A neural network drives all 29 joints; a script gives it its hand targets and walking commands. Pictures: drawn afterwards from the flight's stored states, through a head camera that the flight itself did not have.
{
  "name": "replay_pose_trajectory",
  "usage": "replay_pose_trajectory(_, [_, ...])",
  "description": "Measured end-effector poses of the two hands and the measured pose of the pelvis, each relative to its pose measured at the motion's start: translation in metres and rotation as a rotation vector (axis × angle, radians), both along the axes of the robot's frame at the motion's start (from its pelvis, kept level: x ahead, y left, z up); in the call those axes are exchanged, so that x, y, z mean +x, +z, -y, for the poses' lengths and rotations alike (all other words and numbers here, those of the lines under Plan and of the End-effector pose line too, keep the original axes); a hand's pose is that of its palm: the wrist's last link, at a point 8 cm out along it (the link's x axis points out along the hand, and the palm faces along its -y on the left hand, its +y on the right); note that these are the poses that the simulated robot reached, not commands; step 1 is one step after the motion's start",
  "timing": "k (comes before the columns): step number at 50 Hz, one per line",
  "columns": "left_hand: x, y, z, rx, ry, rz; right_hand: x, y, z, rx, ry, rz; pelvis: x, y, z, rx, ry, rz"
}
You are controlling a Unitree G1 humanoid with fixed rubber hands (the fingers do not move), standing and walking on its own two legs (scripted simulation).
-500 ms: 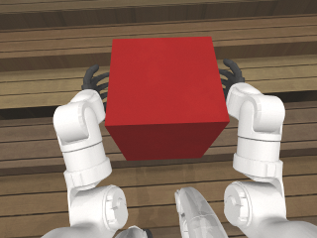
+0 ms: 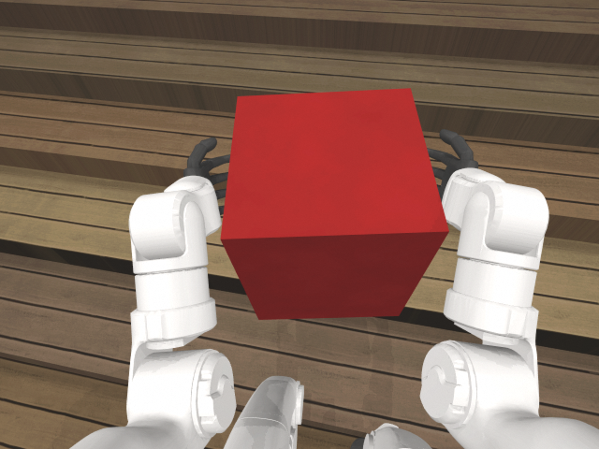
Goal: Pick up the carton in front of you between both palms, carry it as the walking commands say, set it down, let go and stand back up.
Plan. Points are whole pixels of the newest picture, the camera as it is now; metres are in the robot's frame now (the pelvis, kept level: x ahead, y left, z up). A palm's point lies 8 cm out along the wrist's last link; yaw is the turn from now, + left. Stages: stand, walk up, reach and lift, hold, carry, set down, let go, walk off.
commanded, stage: carry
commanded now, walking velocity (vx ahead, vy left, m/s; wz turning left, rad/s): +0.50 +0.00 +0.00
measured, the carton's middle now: (326, 217) +0.38 +0.03 +0.07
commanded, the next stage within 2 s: none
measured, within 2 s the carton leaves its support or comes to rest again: neither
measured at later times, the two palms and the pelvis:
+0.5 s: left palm (227, 6) +0.68 +0.20 +0.21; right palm (426, 14) +0.64 -0.10 +0.22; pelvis +0.29 +0.08 +0.08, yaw -1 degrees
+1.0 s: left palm out of the picture +0.93 +0.18 +0.33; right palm out of the picture +0.94 -0.12 +0.33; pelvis +0.58 +0.01 +0.15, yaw +0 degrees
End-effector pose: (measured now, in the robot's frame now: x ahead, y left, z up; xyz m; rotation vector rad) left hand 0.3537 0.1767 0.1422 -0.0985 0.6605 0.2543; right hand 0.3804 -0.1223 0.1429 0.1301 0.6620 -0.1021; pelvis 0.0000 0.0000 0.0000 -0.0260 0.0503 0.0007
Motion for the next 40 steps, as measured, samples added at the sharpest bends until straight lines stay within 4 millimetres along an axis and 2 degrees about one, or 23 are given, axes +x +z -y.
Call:
replay_pose_trajectory(6, [0.068,0.057,0.007,0.022,-0.034,0.116,0.057,0.05,0.008,-0.006,-0.015,0.117,0.064,0.018,-0.008,0.013,-0.005,-0.012])
replay_pose_trajectory(11, [0.131,0.082,0.001,0.052,-0.063,0.088,0.113,0.069,0.002,-0.004,-0.027,0.091,0.131,0.031,-0.028,0.04,-0.02,-0.01])
replay_pose_trajectory(14, [0.178,0.087,-0.005,0.042,-0.079,0.059,0.154,0.074,-0.004,-0.015,-0.043,0.059,0.175,0.037,-0.041,0.061,-0.025,-0.023])
replay_pose_trajectory(18, [0.25,0.079,-0.012,0.009,-0.129,0.028,0.209,0.072,-0.012,-0.047,-0.085,0.025,0.238,0.037,-0.066,0.062,-0.032,-0.024])
replay_pose_trajectory(21, [0.294,0.069,-0.015,-0.042,-0.172,-0.002,0.236,0.067,-0.016,-0.087,-0.126,-0.012,0.264,0.049,-0.078,0.065,-0.026,-0.007])
replay_pose_trajectory(23, [0.31,0.066,-0.018,-0.076,-0.166,-0.027,0.248,0.068,-0.019,-0.095,-0.138,-0.037,0.278,0.063,-0.081,0.065,-0.026,0.0])
replay_pose_trajectory(25, [0.324,0.072,-0.022,-0.092,-0.154,-0.027,0.262,0.075,-0.022,-0.088,-0.145,-0.036,0.293,0.078,-0.084,0.061,-0.028,0.002])
replay_pose_trajectory(30, [0.362,0.116,-0.031,-0.08,-0.142,0.078,0.309,0.121,-0.031,-0.064,-0.144,0.068,0.333,0.11,-0.088,0.04,-0.035,-0.003])
replay_pose_trajectory(34, [0.396,0.152,-0.036,-0.062,-0.141,0.134,0.35,0.16,-0.035,-0.077,-0.121,0.124,0.374,0.123,-0.083,0.036,-0.03,-0.01])
replay_pose_trajectory(40, [0.455,0.18,-0.028,-0.056,-0.137,0.092,0.413,0.193,-0.028,-0.117,-0.092,0.084,0.445,0.141,-0.063,0.004,-0.013,-0.002])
